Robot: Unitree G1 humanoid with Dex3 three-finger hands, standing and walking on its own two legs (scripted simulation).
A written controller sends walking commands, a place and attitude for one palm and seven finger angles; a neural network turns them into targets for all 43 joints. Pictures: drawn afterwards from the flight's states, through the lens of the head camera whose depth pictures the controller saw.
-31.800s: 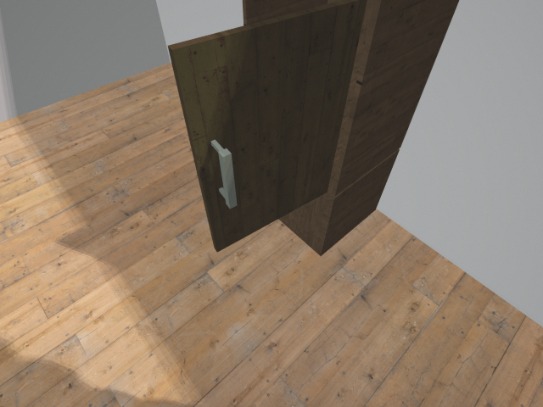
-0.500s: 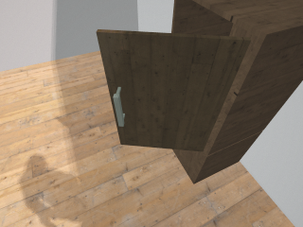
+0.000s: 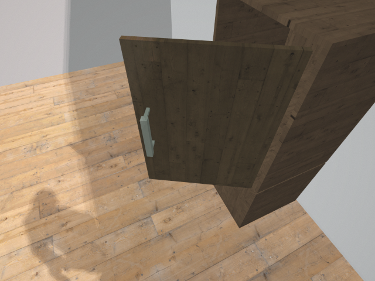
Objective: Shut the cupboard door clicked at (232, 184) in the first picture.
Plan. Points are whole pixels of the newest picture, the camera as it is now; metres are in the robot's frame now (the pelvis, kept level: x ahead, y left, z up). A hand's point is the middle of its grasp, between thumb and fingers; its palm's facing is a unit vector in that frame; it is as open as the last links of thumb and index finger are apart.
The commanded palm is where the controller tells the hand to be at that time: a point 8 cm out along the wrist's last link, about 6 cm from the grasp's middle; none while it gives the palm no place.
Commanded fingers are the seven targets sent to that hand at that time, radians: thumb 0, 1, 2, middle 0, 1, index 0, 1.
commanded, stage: shuffle to correct the standing spot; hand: left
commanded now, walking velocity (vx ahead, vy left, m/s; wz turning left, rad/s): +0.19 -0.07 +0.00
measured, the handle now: (148, 133) +0.53 +0.15 -0.03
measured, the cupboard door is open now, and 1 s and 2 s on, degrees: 60 60 60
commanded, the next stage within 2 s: come to a stop and stand still in 0.16 s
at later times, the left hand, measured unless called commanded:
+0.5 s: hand out of the picture +0.04 +0.14 -0.19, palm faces +0.05 -0.99 -0.16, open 7.4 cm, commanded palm none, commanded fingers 0.00 0.90 0.90 -0.20 -0.30 -0.20 -0.30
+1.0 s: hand out of the picture +0.07 +0.22 -0.16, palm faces -0.03 -0.96 -0.27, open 7.4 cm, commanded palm none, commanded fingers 0.00 0.90 0.90 -0.20 -0.30 -0.20 -0.30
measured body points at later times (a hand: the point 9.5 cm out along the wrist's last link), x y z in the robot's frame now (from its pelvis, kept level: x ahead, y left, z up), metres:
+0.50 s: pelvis +0.06 -0.01 -0.01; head +0.10 +0.00 +0.44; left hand +0.04 +0.20 -0.17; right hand +0.05 -0.22 -0.17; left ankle +0.01 +0.13 -0.74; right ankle +0.02 -0.12 -0.74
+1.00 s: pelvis +0.00 +0.02 -0.01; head +0.00 +0.01 +0.44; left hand +0.07 +0.27 -0.14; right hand +0.07 -0.21 -0.16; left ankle +0.02 +0.13 -0.74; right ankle +0.01 -0.12 -0.74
